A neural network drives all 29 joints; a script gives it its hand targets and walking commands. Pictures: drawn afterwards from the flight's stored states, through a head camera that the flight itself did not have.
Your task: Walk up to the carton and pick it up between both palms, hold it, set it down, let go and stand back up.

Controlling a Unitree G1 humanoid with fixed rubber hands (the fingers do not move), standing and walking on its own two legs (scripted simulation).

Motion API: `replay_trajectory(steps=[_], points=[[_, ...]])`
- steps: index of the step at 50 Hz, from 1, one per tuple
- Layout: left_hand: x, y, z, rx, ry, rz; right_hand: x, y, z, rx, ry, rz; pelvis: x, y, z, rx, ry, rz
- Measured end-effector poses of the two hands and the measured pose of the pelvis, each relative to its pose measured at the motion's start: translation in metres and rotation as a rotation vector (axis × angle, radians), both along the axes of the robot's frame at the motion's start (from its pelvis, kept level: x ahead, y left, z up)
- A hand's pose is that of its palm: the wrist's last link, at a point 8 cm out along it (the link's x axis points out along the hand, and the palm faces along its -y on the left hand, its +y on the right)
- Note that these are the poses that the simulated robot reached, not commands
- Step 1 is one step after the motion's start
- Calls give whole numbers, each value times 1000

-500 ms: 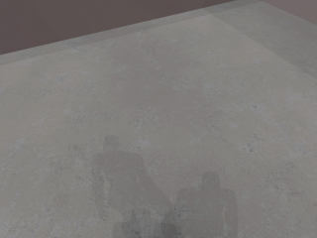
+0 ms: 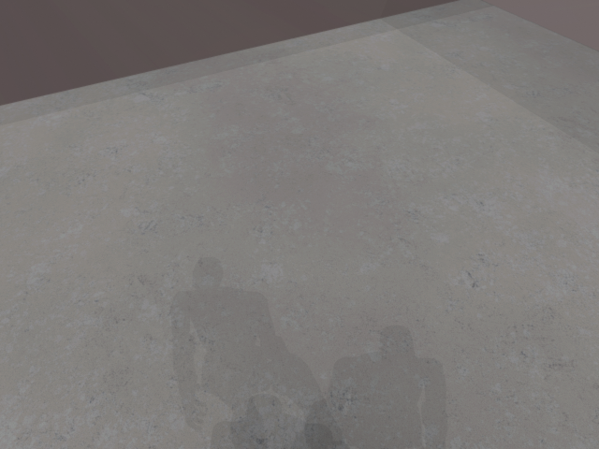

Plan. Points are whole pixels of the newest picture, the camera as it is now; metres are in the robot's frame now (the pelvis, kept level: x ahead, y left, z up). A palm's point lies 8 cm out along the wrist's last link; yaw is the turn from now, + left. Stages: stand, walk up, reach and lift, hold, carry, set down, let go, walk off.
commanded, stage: stand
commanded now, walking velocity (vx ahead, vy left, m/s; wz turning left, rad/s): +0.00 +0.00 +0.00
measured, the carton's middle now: out of the picture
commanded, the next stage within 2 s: walk up in 0.54 s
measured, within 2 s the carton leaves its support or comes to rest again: neither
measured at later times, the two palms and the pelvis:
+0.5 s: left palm out of the picture -0.04 +0.20 -0.15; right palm out of the picture -0.03 -0.19 -0.15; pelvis +0.01 +0.00 +0.00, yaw +0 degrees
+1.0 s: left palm out of the picture +0.09 +0.25 -0.13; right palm out of the picture +0.02 -0.31 -0.14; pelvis -0.03 -0.03 -0.02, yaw -10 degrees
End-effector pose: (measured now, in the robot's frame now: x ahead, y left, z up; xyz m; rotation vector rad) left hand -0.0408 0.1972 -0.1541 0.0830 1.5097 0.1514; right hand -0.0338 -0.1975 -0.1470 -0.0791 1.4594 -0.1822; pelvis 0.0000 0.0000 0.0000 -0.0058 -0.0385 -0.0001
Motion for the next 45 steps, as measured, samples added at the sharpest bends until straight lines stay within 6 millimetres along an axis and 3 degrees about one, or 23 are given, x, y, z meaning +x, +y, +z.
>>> replay_trajectory(steps=[13,37,41,45], points=[[-3,2,0,-5,17,-3,-4,5,1,3,14,-1,1,4,0,3,7,-2],[5,1,1,-6,16,-2,9,4,0,2,1,5,9,4,0,5,14,-5],[22,25,-1,54,-11,-60,27,-25,0,-78,-81,-15,-4,0,-6,16,22,-63],[65,53,4,150,-104,-147,43,-68,6,-177,-193,-30,-19,-11,-10,25,12,-107]])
